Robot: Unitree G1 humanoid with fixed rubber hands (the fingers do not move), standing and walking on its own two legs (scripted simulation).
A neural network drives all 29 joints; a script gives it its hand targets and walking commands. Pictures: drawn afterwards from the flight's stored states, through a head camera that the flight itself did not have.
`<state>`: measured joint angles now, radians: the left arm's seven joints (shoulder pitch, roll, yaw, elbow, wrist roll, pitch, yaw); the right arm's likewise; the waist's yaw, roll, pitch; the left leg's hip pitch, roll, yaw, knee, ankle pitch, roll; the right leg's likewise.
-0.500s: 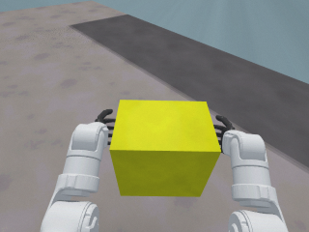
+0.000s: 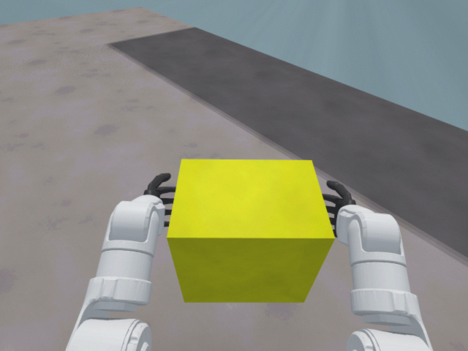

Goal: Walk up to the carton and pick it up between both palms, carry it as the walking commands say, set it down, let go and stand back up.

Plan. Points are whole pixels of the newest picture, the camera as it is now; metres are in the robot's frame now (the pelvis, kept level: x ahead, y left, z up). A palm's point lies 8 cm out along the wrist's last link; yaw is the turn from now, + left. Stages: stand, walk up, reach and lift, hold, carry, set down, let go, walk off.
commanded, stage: carry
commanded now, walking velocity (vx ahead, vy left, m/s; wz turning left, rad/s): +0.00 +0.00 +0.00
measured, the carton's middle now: (245, 234) +0.35 +0.00 +0.03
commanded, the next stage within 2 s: hold in 1.34 s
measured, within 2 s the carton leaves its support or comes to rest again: neither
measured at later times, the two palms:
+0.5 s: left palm (147, 213) +0.33 +0.17 +0.10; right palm (341, 220) +0.34 -0.16 +0.10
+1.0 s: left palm (145, 217) +0.32 +0.17 +0.10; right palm (338, 223) +0.33 -0.15 +0.10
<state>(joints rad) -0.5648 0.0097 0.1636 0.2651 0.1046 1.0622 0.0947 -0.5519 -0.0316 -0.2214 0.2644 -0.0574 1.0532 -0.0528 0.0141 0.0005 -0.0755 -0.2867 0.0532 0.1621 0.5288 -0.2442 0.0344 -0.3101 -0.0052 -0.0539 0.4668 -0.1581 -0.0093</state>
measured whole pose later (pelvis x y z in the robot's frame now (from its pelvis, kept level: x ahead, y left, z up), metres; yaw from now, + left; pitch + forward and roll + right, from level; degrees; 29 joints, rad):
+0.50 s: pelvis +0.00 +0.00 +0.00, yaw +0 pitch +0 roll -1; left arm -0.54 0.00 0.16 0.25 0.11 1.07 0.09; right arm -0.54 -0.03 -0.22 0.25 -0.06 1.06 -0.05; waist 0.02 0.00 -0.08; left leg -0.28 0.04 0.16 0.51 -0.24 0.04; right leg -0.30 -0.01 -0.06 0.46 -0.15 0.00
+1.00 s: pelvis +0.00 +0.01 +0.00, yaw +1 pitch +0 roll -1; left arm -0.51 -0.01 0.17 0.23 0.11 1.05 0.09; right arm -0.51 -0.02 -0.22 0.23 -0.07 1.05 -0.05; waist 0.02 0.00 -0.08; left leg -0.28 0.04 0.16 0.51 -0.24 0.04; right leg -0.30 -0.02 -0.06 0.46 -0.16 0.00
